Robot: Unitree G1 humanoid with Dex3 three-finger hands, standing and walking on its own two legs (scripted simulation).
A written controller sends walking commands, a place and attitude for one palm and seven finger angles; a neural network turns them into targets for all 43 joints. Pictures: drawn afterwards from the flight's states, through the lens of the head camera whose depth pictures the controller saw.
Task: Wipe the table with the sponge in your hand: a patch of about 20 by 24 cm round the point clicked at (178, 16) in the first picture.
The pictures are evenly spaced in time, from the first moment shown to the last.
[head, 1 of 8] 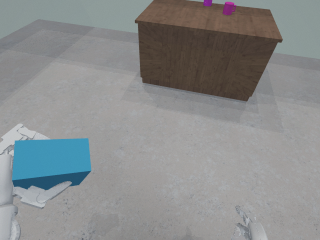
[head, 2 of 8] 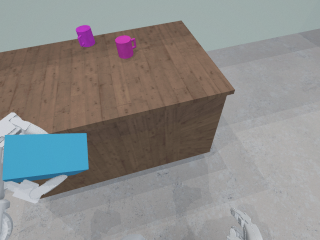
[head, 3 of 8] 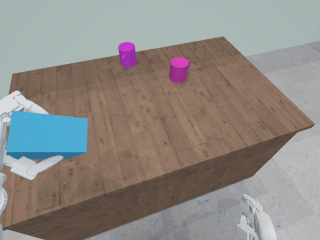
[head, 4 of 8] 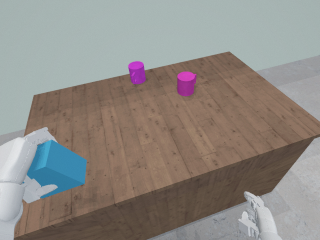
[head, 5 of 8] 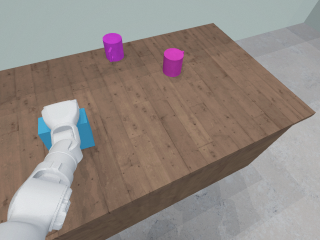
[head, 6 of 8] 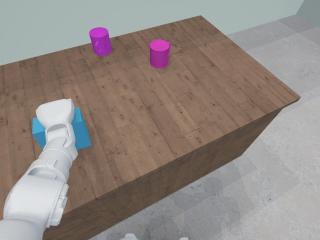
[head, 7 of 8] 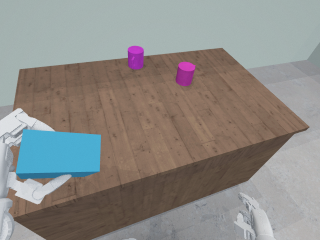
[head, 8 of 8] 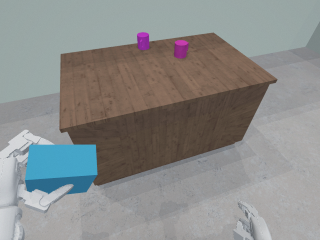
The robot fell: no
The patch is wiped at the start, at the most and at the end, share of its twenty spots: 0.00 0.95 0.95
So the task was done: yes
